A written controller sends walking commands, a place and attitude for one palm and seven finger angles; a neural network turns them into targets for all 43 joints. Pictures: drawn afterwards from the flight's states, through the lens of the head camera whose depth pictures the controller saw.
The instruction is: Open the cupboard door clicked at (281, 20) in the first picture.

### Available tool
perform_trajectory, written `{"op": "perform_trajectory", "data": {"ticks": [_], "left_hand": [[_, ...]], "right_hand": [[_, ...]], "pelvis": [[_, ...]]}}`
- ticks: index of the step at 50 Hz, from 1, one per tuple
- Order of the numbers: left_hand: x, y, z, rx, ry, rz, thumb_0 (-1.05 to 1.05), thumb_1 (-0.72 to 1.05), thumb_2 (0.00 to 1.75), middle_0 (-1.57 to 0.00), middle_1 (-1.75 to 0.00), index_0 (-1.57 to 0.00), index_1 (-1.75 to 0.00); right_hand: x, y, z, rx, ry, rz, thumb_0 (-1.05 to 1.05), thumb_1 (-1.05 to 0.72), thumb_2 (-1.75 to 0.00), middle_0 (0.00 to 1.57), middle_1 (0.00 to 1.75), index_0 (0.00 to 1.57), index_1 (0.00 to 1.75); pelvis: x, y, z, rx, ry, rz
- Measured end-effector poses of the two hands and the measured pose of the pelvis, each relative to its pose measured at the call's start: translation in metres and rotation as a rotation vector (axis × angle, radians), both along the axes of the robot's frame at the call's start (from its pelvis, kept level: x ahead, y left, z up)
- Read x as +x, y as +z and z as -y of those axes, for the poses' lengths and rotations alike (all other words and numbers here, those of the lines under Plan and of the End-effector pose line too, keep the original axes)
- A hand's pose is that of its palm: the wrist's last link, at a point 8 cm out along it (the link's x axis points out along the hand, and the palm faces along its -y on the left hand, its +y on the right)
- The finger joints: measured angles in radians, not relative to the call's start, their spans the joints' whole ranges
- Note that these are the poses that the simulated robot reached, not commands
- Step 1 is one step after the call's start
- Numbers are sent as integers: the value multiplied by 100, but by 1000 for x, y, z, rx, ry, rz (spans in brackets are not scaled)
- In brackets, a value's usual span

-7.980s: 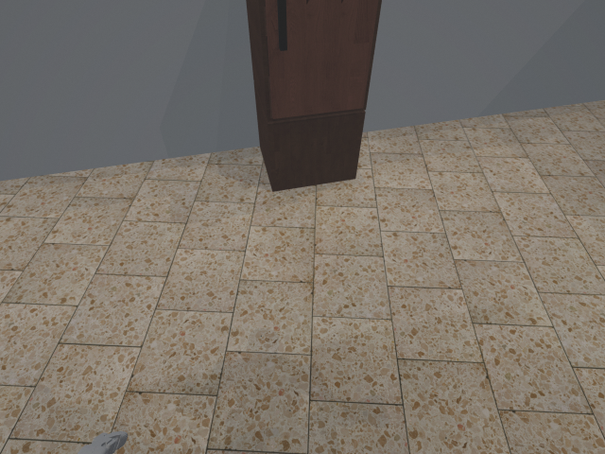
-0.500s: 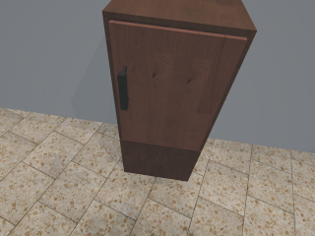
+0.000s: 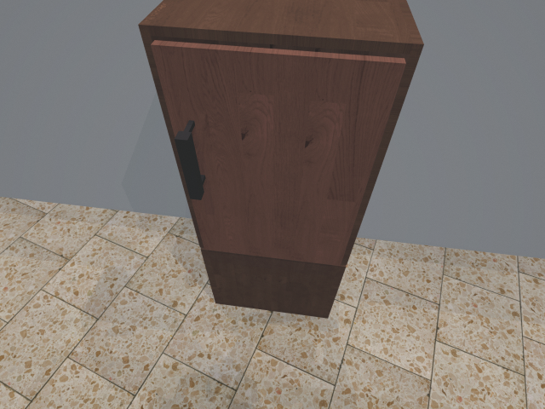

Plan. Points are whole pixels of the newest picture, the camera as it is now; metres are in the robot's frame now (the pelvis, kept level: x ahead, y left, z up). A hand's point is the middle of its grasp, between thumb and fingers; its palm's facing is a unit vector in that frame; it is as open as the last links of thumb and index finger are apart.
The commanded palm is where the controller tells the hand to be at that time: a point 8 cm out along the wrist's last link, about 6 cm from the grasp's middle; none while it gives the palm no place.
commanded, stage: come to a stop and stand still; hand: left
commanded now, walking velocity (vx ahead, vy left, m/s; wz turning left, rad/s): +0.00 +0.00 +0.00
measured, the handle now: (193, 161) +0.56 +0.19 +0.03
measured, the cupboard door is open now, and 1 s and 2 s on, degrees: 0 0 0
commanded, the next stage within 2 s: look again from close up in 0.14 s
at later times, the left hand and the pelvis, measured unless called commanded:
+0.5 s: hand out of the picture -0.02 +0.19 -0.18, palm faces +0.01 -0.98 -0.19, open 7.4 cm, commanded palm none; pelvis -0.02 +0.03 +0.00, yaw -1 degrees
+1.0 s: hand out of the picture +0.12 +0.23 -0.08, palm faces +0.23 -0.95 -0.20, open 7.4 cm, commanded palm +0.09 +0.27 -0.06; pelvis -0.02 +0.04 -0.01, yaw +0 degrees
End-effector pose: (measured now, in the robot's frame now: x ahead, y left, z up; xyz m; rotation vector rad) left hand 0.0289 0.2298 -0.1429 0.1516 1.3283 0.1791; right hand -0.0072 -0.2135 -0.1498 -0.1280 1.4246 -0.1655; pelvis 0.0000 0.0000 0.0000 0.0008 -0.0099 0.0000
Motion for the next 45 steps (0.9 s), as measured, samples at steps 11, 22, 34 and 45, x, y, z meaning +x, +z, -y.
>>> {"op": "perform_trajectory", "data": {"ticks": [11,22,34,45], "left_hand": [[-37,1,9,-20,11,-83,1,92,89,-20,-30,-20,-29],[-61,-4,-2,-34,-18,-84,1,91,89,-20,-30,-20,-30],[-48,3,-33,1,-48,-44,1,91,89,-20,-30,-20,-29],[-38,5,-32,-1,-2,-20,1,92,89,-20,-30,-20,-30]], "right_hand": [[6,2,6,-2,13,16,1,-92,-90,20,30,20,30],[-6,-2,-13,-1,11,88,1,-93,-90,19,30,20,30],[-41,-5,-48,57,0,29,1,-92,-90,20,30,20,30],[-36,-2,-45,44,-8,31,1,-91,-90,20,30,20,30]], "pelvis": [[-2,3,0,2,-5,6],[-20,-5,-24,-14,-16,7],[-26,-2,-39,10,-32,1],[-22,-3,-39,5,-30,-10]]}}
